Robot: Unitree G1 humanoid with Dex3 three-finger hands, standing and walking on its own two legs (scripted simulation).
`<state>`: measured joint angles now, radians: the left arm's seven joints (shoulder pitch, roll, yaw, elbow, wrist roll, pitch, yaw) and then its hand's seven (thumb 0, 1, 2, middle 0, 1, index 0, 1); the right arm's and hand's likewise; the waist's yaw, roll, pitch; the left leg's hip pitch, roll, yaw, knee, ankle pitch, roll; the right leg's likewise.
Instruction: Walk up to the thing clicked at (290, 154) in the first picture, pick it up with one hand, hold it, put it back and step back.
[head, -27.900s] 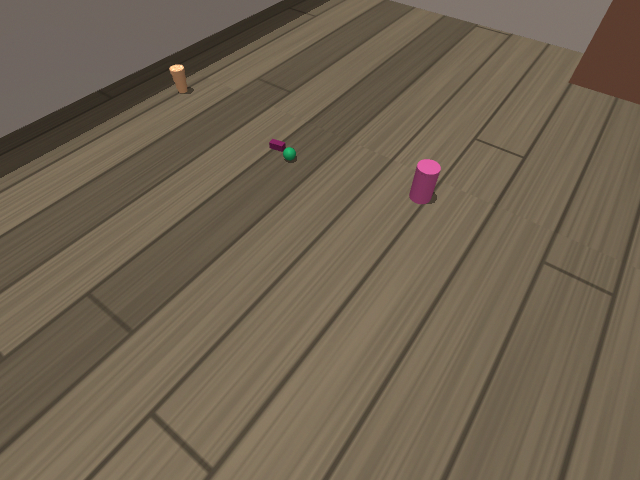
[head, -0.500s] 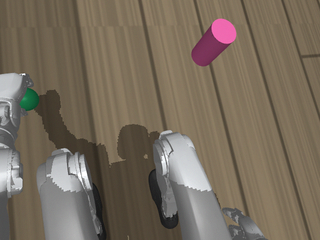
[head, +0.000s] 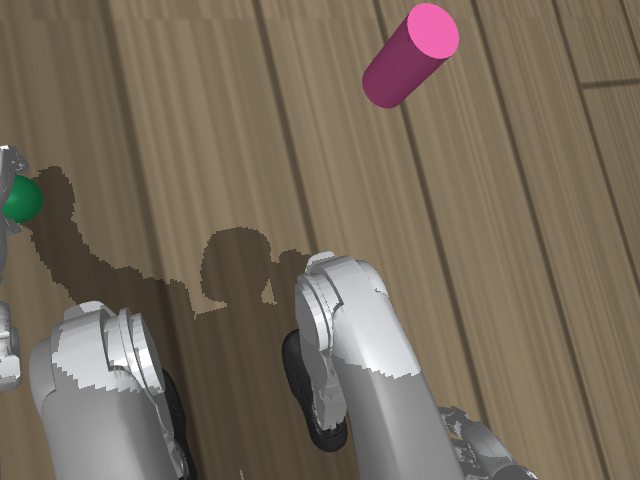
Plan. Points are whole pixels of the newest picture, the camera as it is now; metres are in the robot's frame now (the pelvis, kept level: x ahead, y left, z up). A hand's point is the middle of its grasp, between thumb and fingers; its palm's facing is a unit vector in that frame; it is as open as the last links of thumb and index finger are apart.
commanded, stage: rest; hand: left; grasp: from above
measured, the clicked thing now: (13, 198) +0.47 +0.29 -0.24
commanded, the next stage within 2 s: open in 1.36 s
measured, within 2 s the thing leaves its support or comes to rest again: rests again in 0.90 s
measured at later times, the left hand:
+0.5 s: hand (5, 216) +0.44 +0.30 -0.23, palm faces -0.44 -0.12 -0.89, open 8.6 cm
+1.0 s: hand (16, 214) +0.45 +0.29 -0.24, palm faces -0.43 -0.13 -0.89, open 8.5 cm
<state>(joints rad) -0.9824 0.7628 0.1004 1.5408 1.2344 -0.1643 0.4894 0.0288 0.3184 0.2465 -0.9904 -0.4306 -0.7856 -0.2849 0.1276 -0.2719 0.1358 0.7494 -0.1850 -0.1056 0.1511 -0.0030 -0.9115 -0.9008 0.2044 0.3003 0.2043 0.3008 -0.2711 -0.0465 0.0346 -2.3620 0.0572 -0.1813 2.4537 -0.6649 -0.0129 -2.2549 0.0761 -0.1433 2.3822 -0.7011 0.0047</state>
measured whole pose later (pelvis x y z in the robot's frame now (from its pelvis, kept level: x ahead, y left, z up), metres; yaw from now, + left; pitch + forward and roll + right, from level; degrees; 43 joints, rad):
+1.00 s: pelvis +0.00 +0.00 -0.01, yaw -4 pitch +27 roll -11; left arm -1.00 0.90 0.14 1.70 1.25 -0.19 0.61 0.03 0.32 0.20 -1.05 -0.35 -0.83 -0.23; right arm 0.12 -0.32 0.23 0.71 -0.24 -0.23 0.24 0.00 -0.91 -0.90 0.20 0.30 0.20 0.30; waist -0.34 -0.11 0.13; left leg -2.36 0.06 -0.25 2.53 -0.68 -0.01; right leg -2.24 0.10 -0.20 2.41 -0.68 0.02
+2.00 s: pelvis +0.00 +0.01 -0.01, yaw -5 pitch +27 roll -13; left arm -1.01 0.92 0.11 1.71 1.22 -0.18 0.62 0.00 -0.10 0.63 -0.46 -0.63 -0.46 -0.64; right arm 0.10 -0.33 0.27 0.69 -0.24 -0.25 0.26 0.00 -0.90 -0.90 0.20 0.30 0.20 0.30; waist -0.35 -0.13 0.15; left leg -2.35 0.07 -0.26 2.53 -0.69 -0.01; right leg -2.22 0.11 -0.20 2.39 -0.68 0.03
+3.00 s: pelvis -0.01 +0.00 +0.05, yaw +2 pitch +32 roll -7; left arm -0.97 0.67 -0.05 1.32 1.11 -0.06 0.23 0.00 -0.47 0.98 -0.10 -0.98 -0.11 -0.99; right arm 0.13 -0.29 0.09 0.68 -0.09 -0.06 0.18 0.00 -0.90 -0.90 0.20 0.30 0.20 0.30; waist -0.20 0.02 -0.09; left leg -2.23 0.05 -0.14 2.29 -0.63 0.00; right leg -2.13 0.07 -0.11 2.24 -0.67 0.00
